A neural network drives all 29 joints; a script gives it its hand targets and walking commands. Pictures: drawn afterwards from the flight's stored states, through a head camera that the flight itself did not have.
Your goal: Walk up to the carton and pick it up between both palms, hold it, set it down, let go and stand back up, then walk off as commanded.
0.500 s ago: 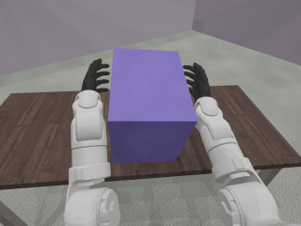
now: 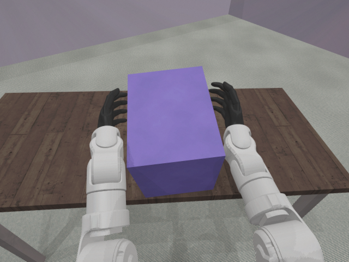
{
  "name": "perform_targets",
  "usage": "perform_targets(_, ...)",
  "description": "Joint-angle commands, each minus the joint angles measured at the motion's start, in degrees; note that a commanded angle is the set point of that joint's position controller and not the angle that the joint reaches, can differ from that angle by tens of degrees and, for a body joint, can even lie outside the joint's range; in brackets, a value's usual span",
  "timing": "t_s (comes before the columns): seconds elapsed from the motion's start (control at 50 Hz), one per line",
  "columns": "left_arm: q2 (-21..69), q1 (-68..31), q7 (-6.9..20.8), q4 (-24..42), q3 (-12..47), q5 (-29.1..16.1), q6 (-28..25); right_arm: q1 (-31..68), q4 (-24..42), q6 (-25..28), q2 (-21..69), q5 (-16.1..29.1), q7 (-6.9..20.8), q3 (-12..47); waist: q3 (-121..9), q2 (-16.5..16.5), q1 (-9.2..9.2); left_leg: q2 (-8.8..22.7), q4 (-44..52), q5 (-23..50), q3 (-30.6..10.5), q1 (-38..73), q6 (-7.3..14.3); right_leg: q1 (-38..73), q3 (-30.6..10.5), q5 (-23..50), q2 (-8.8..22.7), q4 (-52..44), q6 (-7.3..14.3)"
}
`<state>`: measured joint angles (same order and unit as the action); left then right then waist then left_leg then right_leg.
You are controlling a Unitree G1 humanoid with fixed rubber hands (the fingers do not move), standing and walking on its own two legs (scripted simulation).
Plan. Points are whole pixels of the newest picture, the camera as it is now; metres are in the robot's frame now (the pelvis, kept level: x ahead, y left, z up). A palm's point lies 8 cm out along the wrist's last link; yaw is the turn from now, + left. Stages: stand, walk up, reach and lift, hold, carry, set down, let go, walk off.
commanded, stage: set down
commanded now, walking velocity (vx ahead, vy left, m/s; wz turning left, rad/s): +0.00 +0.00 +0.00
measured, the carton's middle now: (172, 134) +0.40 +0.01 +0.09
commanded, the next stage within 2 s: none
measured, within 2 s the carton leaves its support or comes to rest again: rests again in 1.80 s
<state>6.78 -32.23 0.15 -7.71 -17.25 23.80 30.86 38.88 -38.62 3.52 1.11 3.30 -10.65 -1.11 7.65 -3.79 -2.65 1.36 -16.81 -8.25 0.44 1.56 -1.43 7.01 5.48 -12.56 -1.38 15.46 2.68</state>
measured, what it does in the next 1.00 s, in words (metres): stands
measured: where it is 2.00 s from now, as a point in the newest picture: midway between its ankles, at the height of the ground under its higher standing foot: outside the picture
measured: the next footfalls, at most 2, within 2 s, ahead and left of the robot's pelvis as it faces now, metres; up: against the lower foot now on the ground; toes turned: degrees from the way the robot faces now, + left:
none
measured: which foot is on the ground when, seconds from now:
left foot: down 0.00-1.00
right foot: down 0.00-1.00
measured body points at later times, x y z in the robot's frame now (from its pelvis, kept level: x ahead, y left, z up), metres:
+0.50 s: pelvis +0.00 +0.00 +0.00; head -0.01 +0.02 +0.45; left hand +0.38 +0.16 +0.13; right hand +0.41 -0.11 +0.14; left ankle +0.02 +0.13 -0.75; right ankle -0.03 -0.08 -0.75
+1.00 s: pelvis +0.00 -0.01 +0.00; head +0.02 +0.00 +0.45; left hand +0.40 +0.16 +0.10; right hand +0.44 -0.11 +0.11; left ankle +0.02 +0.13 -0.75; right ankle -0.03 -0.08 -0.75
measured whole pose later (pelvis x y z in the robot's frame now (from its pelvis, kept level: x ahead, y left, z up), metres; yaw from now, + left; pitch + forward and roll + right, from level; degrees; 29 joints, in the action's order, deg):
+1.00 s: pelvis +0.00 -0.01 +0.00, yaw -2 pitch +2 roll +0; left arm 10.1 -38.4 -5.6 -30.8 -26.2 21.4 16.4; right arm 49.3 -62.0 8.7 0.3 -8.7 -3.3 -17.9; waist 0.2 -1.1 5.1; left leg 3.2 -15.7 -6.4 3.0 -10.7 -2.3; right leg -6.7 4.4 -10.8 -2.6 15.8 3.8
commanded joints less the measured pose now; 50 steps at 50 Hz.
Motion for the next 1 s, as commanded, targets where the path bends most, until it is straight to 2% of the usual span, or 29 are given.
perform_targets(0.0, 21.6, -29.8, 8.1, 2.7, 18.8, -5.1, -4.6, 36.2, 7.4, 3.5, 22.2, -1.5, 7.1, 13.9, -23.5, 3.3, 2.28, -1.9, -0.4, 17.8, 4.1, 6.4, 0.9, 1.6, 1.1, 25.6, 0.9, 0.6, -5.2)
perform_targets(0.04, 21.8, -30.3, 8.1, 2.6, 18.3, -4.7, -4.1, 36.0, 5.8, 3.6, 21.7, -0.8, 7.3, 12.3, -23.0, 4.8, 2.05, -1.8, -1.2, 19.6, 4.7, 9.2, 0.6, -0.3, 1.2, 22.7, 0.3, -0.8, -4.1)
perform_targets(0.06, 22.1, -31.7, 8.1, 3.4, 19.0, -5.4, -4.6, 38.7, 7.8, 4.2, 22.6, -1.2, 7.3, 13.4, -25.7, 2.9, 2.29, -2.0, -0.7, 19.0, 5.1, 8.8, 0.8, 0.7, 1.8, 22.2, 0.3, -0.4, -4.8)
perform_targets(0.08, 23.5, -33.3, 7.5, 4.5, 19.2, -5.3, -6.0, 39.6, 7.1, 4.7, 24.0, -1.3, 7.6, 13.7, -27.2, 3.4, 3.53, -1.9, -1.3, 18.7, 4.7, 8.5, 0.9, 0.2, 1.0, 20.8, 0.4, -0.4, -4.5)
perform_targets(0.1, 24.3, -33.8, 7.2, 3.9, 20.4, -6.6, -6.6, 40.0, 7.5, 5.4, 24.5, -1.4, 7.6, 14.7, -29.1, 2.7, 3.29, -1.9, -1.3, 20.8, 4.8, 8.3, 0.5, 1.2, 1.6, 25.6, 0.4, 0.3, -4.9)
perform_targets(0.12, 24.1, -35.5, 7.1, 2.7, 20.6, -6.4, -6.8, 37.9, 3.0, 4.7, 23.6, -2.0, 7.8, 12.0, -27.1, 4.6, 1.50, -1.8, -2.0, 21.1, 5.1, 8.6, 0.2, -1.0, 1.2, 23.3, 0.0, 0.3, -4.4)
perform_targets(0.14, 24.7, -33.3, 6.9, 0.2, 19.8, -5.5, -6.9, 38.4, 3.4, 5.2, 22.6, -2.5, 8.4, 11.1, -24.6, 5.0, 2.49, -1.5, -1.6, 20.7, 4.6, 8.4, 0.1, -3.4, 1.3, 20.4, -0.1, -0.8, -3.9)
perform_targets(0.16, 24.7, -34.3, 6.8, -0.3, 20.7, -6.6, -7.1, 39.1, 4.0, 5.6, 22.7, -3.4, 8.0, 9.8, -28.0, 3.0, 0.93, -1.5, -1.2, 19.4, 4.8, 9.1, 0.5, -2.8, 1.6, 20.9, 0.2, -1.4, -4.3)
perform_targets(0.18, 25.0, -34.4, 6.3, -0.6, 19.7, -5.3, -8.0, 37.6, 0.9, 5.4, 23.4, -4.0, 8.4, 9.6, -28.4, 4.9, 1.89, -1.5, -1.4, 19.7, 4.8, 9.4, 0.1, -2.8, 1.6, 20.5, 0.3, -1.2, -3.8)
perform_targets(0.22, 25.2, -37.0, 5.8, -0.5, 20.8, -7.1, -9.4, 39.4, 1.4, 6.0, 23.7, -4.2, 8.6, 9.1, -30.6, 3.8, 1.60, -1.6, -2.0, 20.0, 4.8, 8.6, 0.3, -3.2, 1.2, 22.8, 0.4, -0.1, -4.5)
perform_targets(0.3, 25.3, -38.3, 5.5, -6.0, 17.1, -5.0, -10.1, 41.9, -3.1, 6.1, 22.1, -5.7, 9.7, 4.0, -27.4, 4.4, 2.97, -1.1, 0.1, 15.4, 5.1, 6.9, 0.5, -5.6, 1.5, 14.5, 0.4, -1.4, -4.0)
perform_targets(0.34, 25.6, -38.5, 4.6, -6.0, 17.1, -5.4, -11.2, 41.7, -4.1, 6.8, 23.9, -6.5, 10.3, 5.1, -29.5, 4.1, 4.34, -1.1, -0.2, 16.5, 5.7, 6.2, 0.8, -4.3, 1.3, 16.7, 0.7, -1.3, -4.3)
perform_targets(0.36, 27.5, -40.4, 4.1, -6.6, 17.7, -5.7, -11.8, 42.3, -4.3, 7.3, 24.2, -7.0, 10.9, 3.2, -32.3, 5.0, 3.71, -0.9, -1.5, 18.8, 5.3, 7.8, 0.3, -6.9, 1.4, 16.7, 0.0, -0.9, -3.9)
perform_targets(0.4, 26.1, -38.2, 3.7, -7.4, 15.1, -4.7, -12.2, 41.7, -6.1, 6.8, 24.4, -6.7, 11.3, 4.2, -32.6, 2.3, 5.28, -0.6, -1.3, 19.9, 5.7, 7.4, 1.2, -5.0, 0.5, 20.9, 0.5, -0.6, -4.1)
perform_targets(0.48, 27.6, -43.8, 2.1, -8.2, 16.9, -6.1, -13.9, 43.8, -9.2, 7.4, 24.3, -8.2, 12.0, 0.1, -34.2, 3.9, 4.32, -0.5, -0.8, 17.4, 5.3, 6.6, 0.6, -7.8, 1.0, 15.4, 0.3, -1.2, -3.5)
perform_targets(0.5, 28.3, -42.5, 1.8, -9.5, 16.7, -5.5, -14.6, 43.5, -10.7, 7.4, 24.1, -8.8, 12.8, -0.1, -34.4, 5.6, 5.69, -0.2, -1.4, 18.2, 5.4, 7.9, 0.4, -10.9, 1.2, 12.6, 0.0, -1.7, -3.0)
perform_targets(0.56, 28.4, -41.6, 1.0, -9.4, 14.2, -4.6, -14.4, 41.3, -13.9, 6.6, 23.7, -8.7, 13.6, -1.9, -33.7, 6.6, 5.87, 0.1, -2.0, 23.2, 5.2, 7.9, -0.2, -10.5, 1.1, 17.2, -0.1, -1.1, -2.9)
perform_targets(0.58, 27.6, -39.2, 1.0, -12.7, 12.9, -4.5, -14.1, 42.3, -12.1, 6.9, 23.4, -9.8, 13.5, -1.4, -32.2, 3.7, 6.93, 0.1, -2.0, 22.0, 5.4, 7.5, 0.7, -9.4, 0.6, 16.8, 0.2, -1.9, -3.2)
perform_targets(0.6, 28.1, -41.2, 0.7, -11.3, 13.3, -5.0, -14.7, 45.6, -10.9, 7.4, 24.5, -8.5, 13.5, -0.2, -34.5, 3.9, 8.00, 0.0, -2.1, 22.5, 5.9, 6.2, 0.5, -7.6, 0.1, 19.7, 0.0, -0.8, -3.2)
perform_targets(0.66, 27.1, -43.1, 0.8, -12.3, 11.7, -5.9, -15.1, 44.1, -13.3, 6.8, 23.4, -10.8, 13.5, -2.7, -34.9, 2.3, 5.81, -0.7, -0.5, 19.4, 6.0, 1.4, 0.8, -2.6, 0.2, 23.6, 1.0, 0.2, -4.0)
perform_targets(0.68, 25.8, -41.6, 1.1, -15.3, 9.9, -4.3, -14.9, 44.4, -14.9, 6.2, 24.0, -11.0, 13.6, -2.5, -31.4, 3.0, 7.66, -0.6, 0.1, 16.8, 6.2, 1.0, 1.3, -3.9, -0.4, 21.8, 1.1, -0.1, -3.9)
perform_targets(0.7, 26.4, -43.0, 0.6, -13.7, 11.4, -4.6, -15.1, 42.9, -16.4, 6.1, 23.4, -11.0, 14.1, -4.2, -31.6, 4.5, 5.70, -0.2, 0.4, 15.9, 5.8, 1.7, 0.9, -6.4, 0.4, 17.7, 0.7, -0.8, -3.7)
perform_targets(0.74, 29.7, -42.0, -0.2, -14.0, 11.7, -4.5, -16.6, 45.3, -14.5, 7.7, 25.9, -10.7, 14.0, -2.4, -37.2, 4.7, 7.91, 0.0, -2.0, 24.2, 5.7, 3.7, 0.3, -6.6, 0.2, 23.2, 0.2, 0.1, -3.2)
perform_targets(0.8, 28.6, -42.4, -0.6, -13.8, 11.0, -5.6, -18.4, 44.4, -15.4, 7.2, 26.9, -12.0, 13.9, -1.8, -38.8, 2.1, 7.84, -0.3, -2.0, 23.7, 5.8, 1.5, 0.8, -4.2, -0.4, 27.1, 0.4, 0.8, -3.6)
perform_targets(0.82, 28.4, -42.3, -0.6, -16.0, 9.8, -5.5, -18.6, 45.2, -14.7, 7.1, 26.6, -13.1, 14.0, -3.1, -38.0, 2.0, 9.05, -0.3, -1.9, 23.2, 6.4, -0.5, 0.4, -3.5, -0.9, 29.5, 0.6, 1.4, -4.4)
perform_targets(0.84, 29.3, -42.1, -0.7, -15.8, 11.5, -5.4, -18.6, 43.8, -15.6, 7.3, 25.7, -13.3, 13.9, -4.5, -37.9, 3.7, 6.17, -0.1, -1.4, 22.8, 5.5, 0.9, 0.0, -4.9, -0.1, 26.9, 0.4, 1.1, -3.8)
perform_targets(0.88, 27.1, -40.8, -0.6, -17.0, 8.2, -4.0, -17.7, 43.8, -17.6, 6.5, 26.4, -12.3, 14.2, -3.9, -35.7, 3.0, 8.44, -0.3, -1.1, 20.4, 6.7, -0.2, 0.9, -4.5, -0.8, 27.4, 0.8, 0.9, -4.0)
perform_targets(0.92, 29.8, -45.7, -0.8, -15.4, 11.1, -5.8, -20.2, 42.8, -18.6, 6.8, 27.3, -13.5, 14.5, -5.4, -38.8, 3.3, 6.28, -0.1, -1.6, 22.5, 5.9, 1.0, 0.1, -6.4, -0.5, 25.5, 0.5, 0.9, -3.4)
perform_targets(0.98, 30.6, -44.8, -2.1, -18.3, 11.8, -6.6, -21.7, 47.1, -15.3, 8.3, 28.4, -13.4, 14.7, -3.9, -44.5, 2.1, 8.15, 0.1, -3.4, 23.4, 5.8, -0.1, 0.3, -6.5, -1.2, 28.0, 0.4, 1.6, -3.0)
